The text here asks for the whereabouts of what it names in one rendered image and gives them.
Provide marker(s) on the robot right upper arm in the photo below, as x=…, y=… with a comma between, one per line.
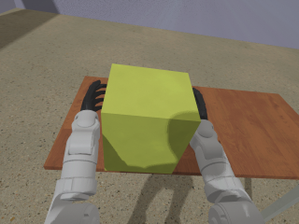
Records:
x=242, y=212

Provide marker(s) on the right robot hand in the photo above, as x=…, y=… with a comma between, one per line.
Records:
x=201, y=105

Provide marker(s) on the robot left forearm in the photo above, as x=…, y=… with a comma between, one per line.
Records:
x=78, y=181

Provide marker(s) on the carton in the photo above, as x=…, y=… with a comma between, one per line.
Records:
x=148, y=118

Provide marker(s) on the robot left upper arm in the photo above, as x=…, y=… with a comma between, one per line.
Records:
x=74, y=213

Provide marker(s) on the robot right forearm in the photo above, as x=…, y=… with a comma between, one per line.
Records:
x=221, y=185

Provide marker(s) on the table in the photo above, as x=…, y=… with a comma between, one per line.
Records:
x=259, y=133

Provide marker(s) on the left robot hand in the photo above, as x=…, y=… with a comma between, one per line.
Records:
x=89, y=100

